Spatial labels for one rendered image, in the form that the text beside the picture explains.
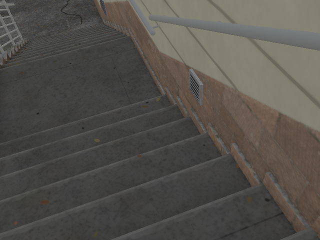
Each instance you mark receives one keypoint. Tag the stairs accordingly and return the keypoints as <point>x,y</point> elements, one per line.
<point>63,42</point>
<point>138,172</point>

